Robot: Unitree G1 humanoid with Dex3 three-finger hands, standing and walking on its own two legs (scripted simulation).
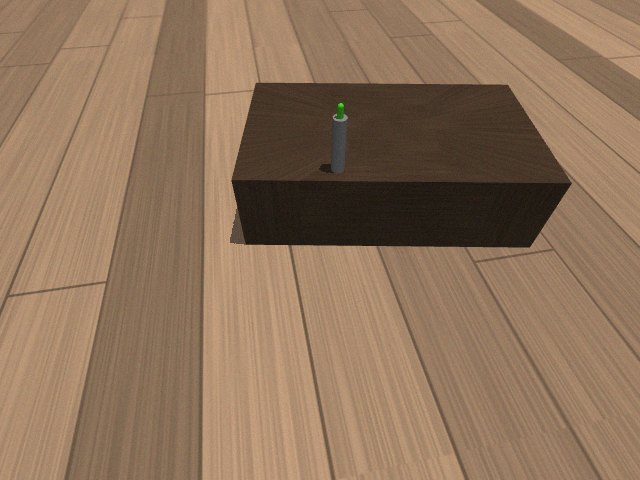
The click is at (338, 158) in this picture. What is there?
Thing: necked bottle
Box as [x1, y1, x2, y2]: [331, 103, 347, 172]
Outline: 342,103 339,103 337,105 337,113 333,115 332,121 331,170 334,172 341,172 344,166 347,117 343,113
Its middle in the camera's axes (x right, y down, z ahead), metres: +0.07 -0.37 +1.32
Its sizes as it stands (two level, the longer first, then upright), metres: 0.050 0.050 0.264
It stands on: a support 0.36 m high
